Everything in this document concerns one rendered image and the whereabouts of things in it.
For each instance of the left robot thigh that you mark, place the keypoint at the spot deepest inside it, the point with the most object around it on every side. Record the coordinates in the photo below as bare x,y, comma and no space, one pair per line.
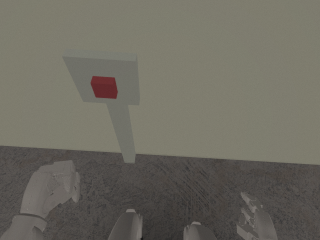
128,227

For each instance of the right robot hand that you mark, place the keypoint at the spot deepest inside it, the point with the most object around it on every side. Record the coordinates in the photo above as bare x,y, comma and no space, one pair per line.
260,225

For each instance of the left robot forearm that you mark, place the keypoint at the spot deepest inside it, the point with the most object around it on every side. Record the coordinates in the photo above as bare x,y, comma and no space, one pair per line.
25,226

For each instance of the left robot hand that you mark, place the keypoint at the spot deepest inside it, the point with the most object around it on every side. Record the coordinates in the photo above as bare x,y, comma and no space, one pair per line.
37,198

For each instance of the panel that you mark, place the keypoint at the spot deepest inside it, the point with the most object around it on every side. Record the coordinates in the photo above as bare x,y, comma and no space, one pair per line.
123,66

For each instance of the right robot shin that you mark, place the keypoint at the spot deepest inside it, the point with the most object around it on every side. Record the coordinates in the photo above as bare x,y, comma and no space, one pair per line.
195,222

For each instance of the button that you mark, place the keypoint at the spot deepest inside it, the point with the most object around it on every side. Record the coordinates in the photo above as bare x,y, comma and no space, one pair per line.
104,87

